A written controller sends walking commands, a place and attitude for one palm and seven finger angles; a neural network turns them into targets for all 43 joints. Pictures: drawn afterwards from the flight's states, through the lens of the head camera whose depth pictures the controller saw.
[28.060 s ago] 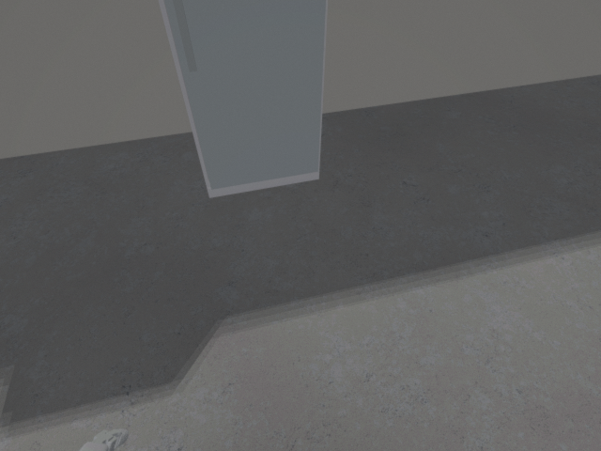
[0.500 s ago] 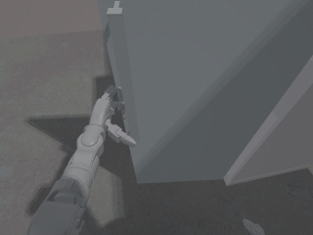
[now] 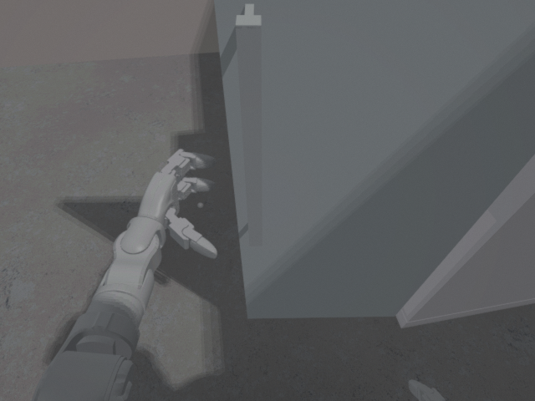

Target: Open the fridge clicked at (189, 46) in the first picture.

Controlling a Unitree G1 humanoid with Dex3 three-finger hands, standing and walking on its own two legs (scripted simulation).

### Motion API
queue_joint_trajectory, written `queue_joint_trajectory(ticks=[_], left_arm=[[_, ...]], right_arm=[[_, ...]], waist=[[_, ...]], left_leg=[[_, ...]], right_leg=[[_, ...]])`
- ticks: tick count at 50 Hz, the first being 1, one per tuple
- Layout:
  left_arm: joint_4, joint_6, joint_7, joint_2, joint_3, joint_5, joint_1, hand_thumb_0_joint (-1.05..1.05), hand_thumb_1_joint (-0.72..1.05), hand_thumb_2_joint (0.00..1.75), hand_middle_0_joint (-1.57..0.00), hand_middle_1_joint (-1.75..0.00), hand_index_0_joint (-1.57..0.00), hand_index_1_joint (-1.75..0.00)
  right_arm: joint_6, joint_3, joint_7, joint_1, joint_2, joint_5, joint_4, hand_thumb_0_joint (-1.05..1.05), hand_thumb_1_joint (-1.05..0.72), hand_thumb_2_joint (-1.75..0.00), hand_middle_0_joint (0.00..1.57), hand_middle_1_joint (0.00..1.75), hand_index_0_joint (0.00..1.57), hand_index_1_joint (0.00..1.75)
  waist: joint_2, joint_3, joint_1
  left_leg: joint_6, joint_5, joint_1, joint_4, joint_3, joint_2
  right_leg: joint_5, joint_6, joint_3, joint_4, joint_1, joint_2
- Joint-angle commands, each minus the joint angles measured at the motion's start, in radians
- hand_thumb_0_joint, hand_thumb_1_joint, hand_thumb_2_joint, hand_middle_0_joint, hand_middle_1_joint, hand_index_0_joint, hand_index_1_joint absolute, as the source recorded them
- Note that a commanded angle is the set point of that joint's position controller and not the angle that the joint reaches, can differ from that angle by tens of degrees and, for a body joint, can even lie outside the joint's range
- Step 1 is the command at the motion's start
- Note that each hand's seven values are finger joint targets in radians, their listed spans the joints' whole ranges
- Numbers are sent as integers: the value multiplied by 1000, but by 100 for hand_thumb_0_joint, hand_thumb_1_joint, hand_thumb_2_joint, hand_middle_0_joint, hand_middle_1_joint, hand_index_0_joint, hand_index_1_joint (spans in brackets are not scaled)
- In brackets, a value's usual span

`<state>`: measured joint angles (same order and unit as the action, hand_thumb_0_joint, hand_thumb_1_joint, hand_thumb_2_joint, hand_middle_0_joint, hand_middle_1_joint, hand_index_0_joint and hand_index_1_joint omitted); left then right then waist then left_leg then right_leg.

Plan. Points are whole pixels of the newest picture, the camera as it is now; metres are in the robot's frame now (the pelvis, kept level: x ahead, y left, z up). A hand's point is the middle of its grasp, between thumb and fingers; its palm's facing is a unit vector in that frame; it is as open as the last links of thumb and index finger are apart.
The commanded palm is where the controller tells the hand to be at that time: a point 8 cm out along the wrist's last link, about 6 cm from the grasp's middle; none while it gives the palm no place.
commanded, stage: slip the hand off the handle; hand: left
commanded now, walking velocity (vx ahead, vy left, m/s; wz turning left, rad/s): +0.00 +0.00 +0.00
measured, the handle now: (253, 156) +0.45 +0.04 +0.13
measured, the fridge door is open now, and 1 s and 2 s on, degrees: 81 81 81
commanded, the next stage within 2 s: draw the hand back to the body in 0.72 s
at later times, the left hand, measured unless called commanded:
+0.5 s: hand (190, 246) +0.31 +0.12 +0.08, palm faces -0.11 -0.98 -0.14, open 14.7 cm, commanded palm +0.29 +0.17 +0.09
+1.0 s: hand (176, 263) +0.28 +0.13 +0.10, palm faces +0.14 -0.99 +0.05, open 14.7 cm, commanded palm +0.23 +0.17 +0.11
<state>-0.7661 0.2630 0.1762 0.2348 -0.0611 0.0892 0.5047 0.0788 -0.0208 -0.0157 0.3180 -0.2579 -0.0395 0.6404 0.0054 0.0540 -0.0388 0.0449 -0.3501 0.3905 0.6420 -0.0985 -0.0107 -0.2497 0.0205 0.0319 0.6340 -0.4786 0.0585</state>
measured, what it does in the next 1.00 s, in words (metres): stands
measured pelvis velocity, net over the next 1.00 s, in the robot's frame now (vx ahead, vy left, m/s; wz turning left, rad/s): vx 0.00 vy -0.04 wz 0.03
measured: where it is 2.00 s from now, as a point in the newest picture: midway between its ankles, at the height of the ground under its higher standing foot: outside the picture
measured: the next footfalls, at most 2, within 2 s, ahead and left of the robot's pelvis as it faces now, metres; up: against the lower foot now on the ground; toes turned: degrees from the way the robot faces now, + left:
none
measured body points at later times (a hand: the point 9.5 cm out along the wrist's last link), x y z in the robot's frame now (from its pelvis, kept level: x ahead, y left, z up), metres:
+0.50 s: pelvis +0.01 -0.02 +0.00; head +0.01 -0.03 +0.45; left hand +0.31 +0.17 +0.09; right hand +0.18 -0.26 -0.08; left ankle -0.01 +0.09 -0.72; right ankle +0.04 -0.14 -0.72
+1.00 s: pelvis +0.00 -0.04 +0.00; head +0.00 -0.05 +0.45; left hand +0.26 +0.18 +0.10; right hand +0.19 -0.25 -0.08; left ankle -0.01 +0.09 -0.72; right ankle +0.04 -0.14 -0.72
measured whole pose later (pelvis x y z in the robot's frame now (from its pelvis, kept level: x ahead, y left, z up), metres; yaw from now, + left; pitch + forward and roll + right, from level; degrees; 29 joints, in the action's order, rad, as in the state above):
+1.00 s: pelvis +0.00 -0.04 +0.00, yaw +2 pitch +1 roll +0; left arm -0.02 0.13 0.03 0.12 -0.08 0.21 -0.10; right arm 0.19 -0.06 -0.05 0.23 -0.23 -0.04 0.61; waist 0.02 0.05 0.03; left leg 0.00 -0.35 0.30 0.63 -0.04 0.02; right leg -0.28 -0.02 0.09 0.63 -0.38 0.03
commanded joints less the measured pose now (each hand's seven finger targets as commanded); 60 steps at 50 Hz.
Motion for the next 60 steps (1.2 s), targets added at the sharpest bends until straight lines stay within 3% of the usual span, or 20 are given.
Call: queue_joint_trajectory(ticks=[1, 5, 7, 11, 13, 16, 18, 23, 28, 32, 38, 42, 43, 46, 49, 51, 52, 55, 57, 60], left_arm=[[214, 58, -4, 143, -59, 19, 447, 0, -55, 20, -25, -115, -25, -115], [338, 50, 8, 57, -8, 27, 270, 0, -55, 20, -25, -115, -25, -115], [387, 35, 10, 53, -20, 33, 128, 0, -55, 20, -25, -115, -25, -115], [434, -8, -2, 95, -45, 30, 67, 0, -55, 20, -25, -115, -25, -115], [518, -10, -21, 111, -43, 19, 77, 0, -55, 20, -25, -115, -25, -115], [675, 6, -38, 136, -53, 17, 59, 0, -55, 20, -25, -115, -25, -115], [730, 13, -37, 144, -54, 23, 15, 0, -55, 20, -25, -115, -25, -115], [708, -21, 9, 103, -18, 51, -130, 0, -55, 20, -25, -115, -25, -115], [754, -78, 60, 66, 23, 64, -294, 0, -55, 20, -25, -115, -25, -115], [873, -76, 48, 114, -14, 64, -312, 0, -55, 20, -25, -115, -25, -115], [1018, -37, 4, 106, -2, 47, -375, 0, -55, 20, -25, -115, -25, -115], [937, -63, -1, 92, 25, 33, -388, 0, -55, 20, -25, -115, -25, -115], [959, -59, -84, -55, -120, 250, -317, 0, -55, 20, -25, -115, -25, -115], [931, -74, -153, -5, -112, 204, -401, 0, -55, 20, -25, -115, -25, -115], [1005, -76, -161, 36, -23, 57, -471, 0, -55, 20, -25, -115, -25, -115], [1075, -74, -138, 51, 3, 26, -462, 0, -55, 20, -25, -115, -25, -115], [1082, -79, -122, 75, -24, 40, -482, 0, -55, 20, -25, -115, -25, -115], [1118, -90, -75, 98, -110, 130, -505, 0, -55, 20, -25, -115, -25, -115], [1104, -107, -64, 120, -169, 169, -559, 0, -55, 20, -25, -115, -25, -115], [1116, -141, -61, 83, -149, 178, -577, 0, -55, 20, -25, -115, -25, -115]], right_arm=[[43, 62, -14, -12, -158, -7, -117, 0, -90, -90, 20, 30, 20, 30], [55, 66, 2, -30, -142, -7, -153, 0, -90, -90, 20, 30, 20, 30], [59, 70, 11, -31, -140, -3, -171, 0, -90, -90, 20, 30, 20, 30], [42, 63, 11, -70, -141, -11, -189, 0, -90, -90, 20, 30, 20, 30], [45, 57, 3, -98, -133, -11, -207, 0, -90, -90, 20, 30, 20, 30], [59, 50, -7, -120, -114, -9, -220, 0, -90, -90, 20, 30, 20, 30], [70, 46, -15, -126, -112, -6, -220, 0, -90, -90, 20, 30, 20, 30], [92, 35, -26, -143, -110, -12, -208, 0, -90, -90, 20, 30, 20, 30], [100, 28, -23, -165, -106, -15, -235, 0, -90, -90, 20, 30, 20, 30], [114, 29, -30, -177, -106, -8, -252, 0, -90, -90, 20, 30, 20, 30], [149, 20, -29, -180, -86, -2, -255, 0, -90, -90, 20, 30, 20, 30], [157, 14, -33, -177, -92, -6, -233, 0, -90, -90, 20, 30, 20, 30], [170, 10, -48, -237, -56, -15, -220, 0, -90, -90, 20, 30, 20, 30], [193, 10, -49, -225, -72, -7, -197, 0, -90, -90, 20, 30, 20, 30], [187, 17, -32, -191, -78, 2, -217, 0, -90, -90, 20, 30, 20, 30], [188, 19, -29, -174, -78, 4, -223, 0, -90, -90, 20, 30, 20, 30], [187, 17, -31, -173, -85, 6, -224, 0, -90, -90, 20, 30, 20, 30], [196, 14, -52, -203, -84, 0, -223, 0, -90, -90, 20, 30, 20, 30], [200, 11, -62, -215, -84, -7, -213, 0, -90, -90, 20, 30, 20, 30], [208, 7, -63, -216, -78, -13, -207, 0, -90, -90, 20, 30, 20, 30]], waist=[[-44, 271, -16], [42, 341, 26], [31, 368, 48], [-113, 205, 33], [-70, 202, 39], [25, 278, 52], [3, 302, 46], [-44, 205, 26], [-27, 157, 42], [-66, 165, 44], [-8, 184, 48], [-37, 76, 24], [-99, 87, 75], [-80, 104, 81], [29, 175, 83], [67, 209, 77], [2, 206, 76], [-77, 195, 83], [-88, 157, 94], [-17, 96, 88]], left_leg=[[-48, 297, -130, -101, 140, 34], [-65, 436, -195, -93, 138, 38], [-72, 540, -211, -81, 132, 42], [-35, 284, -52, -112, 90, 26], [-27, 221, -56, -125, 83, 17], [-27, 251, -112, -120, 79, 11], [-24, 265, -123, -116, 83, 14], [-19, 195, -85, -116, 77, 5], [-20, 184, -72, -113, 75, -3], [-15, 171, -72, -101, 77, -5], [-16, 200, -98, -97, 85, -3], [-16, 104, -57, -96, 86, -2], [-36, 65, -18, -83, 90, -18], [-38, 24, -22, -106, 81, -13], [-25, 157, -72, -112, 73, -1], [-22, 227, -104, -103, 74, 3], [-20, 238, -91, -104, 83, 6], [-18, 206, -74, -109, 77, 2], [-20, 194, -65, -118, 77, 2], [-25, 177, -82, -138, 78, 1]], right_leg=[[150, -52, 16, -41, 88, -62], [198, -56, 19, -30, 121, -56], [256, -53, 22, -27, 160, -55], [207, -45, 17, -62, 185, -58], [169, -47, 8, -73, 199, -53], [195, -52, -3, -70, 243, -50], [216, -49, -3, -71, 266, -53], [185, -38, -3, -102, 248, -52], [173, -38, 4, -109, 242, -44], [145, -30, -4, -113, 247, -44], [158, -33, -2, -92, 248, -43], [35, -25, -6, -122, 172, -43], [-55, -27, 2, -159, 198, -43], [-134, -21, -24, -176, 210, -34], [74, -33, -9, -102, 246, -31], [169, -38, -3, -81, 262, -35], [190, -36, -1, -86, 285, -37], [181, -26, -8, -118, 324, -41], [151, -25, -6, -137, 323, -41], [117, -27, 5, -151, 282, -43]])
